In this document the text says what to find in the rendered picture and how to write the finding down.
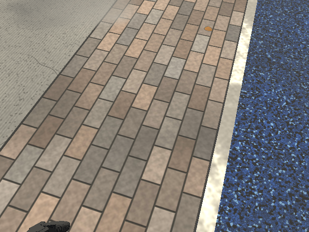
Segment left robot hand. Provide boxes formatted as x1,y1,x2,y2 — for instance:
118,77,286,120
27,220,70,232

